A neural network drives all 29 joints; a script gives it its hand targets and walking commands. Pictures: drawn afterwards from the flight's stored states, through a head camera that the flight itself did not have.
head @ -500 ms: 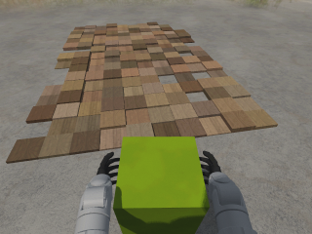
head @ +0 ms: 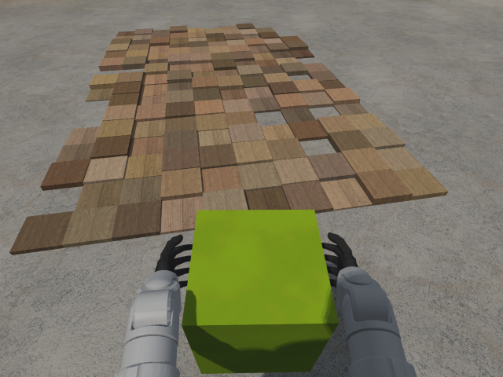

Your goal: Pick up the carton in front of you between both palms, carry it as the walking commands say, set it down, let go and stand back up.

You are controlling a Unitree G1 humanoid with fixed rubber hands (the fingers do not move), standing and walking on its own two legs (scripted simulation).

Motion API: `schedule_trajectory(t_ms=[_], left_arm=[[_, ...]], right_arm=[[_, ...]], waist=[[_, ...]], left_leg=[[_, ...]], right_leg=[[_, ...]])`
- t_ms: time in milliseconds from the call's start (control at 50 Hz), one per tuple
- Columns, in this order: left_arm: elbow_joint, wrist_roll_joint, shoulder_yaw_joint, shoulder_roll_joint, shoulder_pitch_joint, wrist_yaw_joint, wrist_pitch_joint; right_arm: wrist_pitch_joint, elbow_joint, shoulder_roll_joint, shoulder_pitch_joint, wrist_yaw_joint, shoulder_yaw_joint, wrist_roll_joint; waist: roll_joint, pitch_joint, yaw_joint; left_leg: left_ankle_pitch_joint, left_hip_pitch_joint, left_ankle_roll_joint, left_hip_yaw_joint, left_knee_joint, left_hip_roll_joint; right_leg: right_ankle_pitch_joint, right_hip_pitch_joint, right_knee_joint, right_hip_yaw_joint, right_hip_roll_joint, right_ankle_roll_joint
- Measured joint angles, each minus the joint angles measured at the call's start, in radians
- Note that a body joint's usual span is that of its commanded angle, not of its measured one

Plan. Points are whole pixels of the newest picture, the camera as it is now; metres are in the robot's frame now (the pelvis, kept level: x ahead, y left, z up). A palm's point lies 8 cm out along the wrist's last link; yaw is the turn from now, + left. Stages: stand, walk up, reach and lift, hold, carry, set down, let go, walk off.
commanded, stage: reach and lift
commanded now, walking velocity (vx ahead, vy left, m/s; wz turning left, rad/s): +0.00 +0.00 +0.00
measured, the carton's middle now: (256, 294) +0.31 +0.00 -0.05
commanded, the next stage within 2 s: hold in 0.42 s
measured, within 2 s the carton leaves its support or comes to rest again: neither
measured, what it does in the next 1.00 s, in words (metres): stands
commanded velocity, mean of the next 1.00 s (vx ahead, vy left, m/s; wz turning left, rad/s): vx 0.00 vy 0.00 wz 0.00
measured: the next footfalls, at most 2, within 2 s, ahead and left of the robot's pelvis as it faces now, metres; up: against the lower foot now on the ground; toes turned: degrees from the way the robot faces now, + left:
left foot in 1.74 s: +0.29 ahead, +0.11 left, +0.00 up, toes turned +9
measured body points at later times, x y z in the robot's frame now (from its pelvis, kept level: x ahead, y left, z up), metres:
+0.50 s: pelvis +0.01 +0.00 +0.00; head -0.03 +0.00 +0.45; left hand +0.31 +0.15 +0.04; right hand +0.31 -0.15 +0.04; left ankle +0.01 +0.13 -0.74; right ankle +0.02 -0.13 -0.74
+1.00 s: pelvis +0.00 +0.00 +0.00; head -0.05 +0.00 +0.45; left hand +0.30 +0.15 +0.05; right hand +0.30 -0.15 +0.05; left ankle +0.01 +0.13 -0.74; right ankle +0.02 -0.13 -0.74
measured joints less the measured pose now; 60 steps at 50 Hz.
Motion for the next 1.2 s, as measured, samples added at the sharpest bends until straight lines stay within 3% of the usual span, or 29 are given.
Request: schedule_trajectory(t_ms=[440,580,1140,1200], left_arm=[[-0.069,-0.02,-0.054,0.012,0.046,0.006,0.063],[-0.139,-0.039,-0.081,0.017,0.069,0.012,0.106],[-0.096,-0.005,-0.033,0.004,0.013,-0.005,0.121],[-0.113,-0.018,-0.046,0.007,0.024,0.002,0.128]], right_arm=[[0.061,-0.071,-0.012,0.048,-0.005,0.053,0.019],[0.102,-0.137,-0.017,0.07,-0.012,0.081,0.039],[0.119,-0.095,-0.003,0.013,0.004,0.035,0.005],[0.127,-0.114,-0.007,0.025,-0.002,0.047,0.014]], waist=[[0.0,-0.006,0.001],[-0.001,-0.012,0.004],[0.001,0.013,0.003],[0.002,-0.037,0.003]], left_leg=[[0.01,0.063,0.003,0.002,-0.051,0.004],[0.022,0.093,0.003,0.003,-0.076,0.006],[0.021,0.093,0.001,0.006,-0.055,0.007],[-0.019,0.017,0.001,0.019,0.008,0.009]], right_leg=[[0.009,0.063,-0.05,-0.003,-0.004,-0.002],[0.021,0.092,-0.074,-0.002,-0.005,-0.002],[0.019,0.094,-0.054,-0.01,-0.004,-0.004],[-0.022,0.018,0.009,-0.026,-0.008,-0.003]])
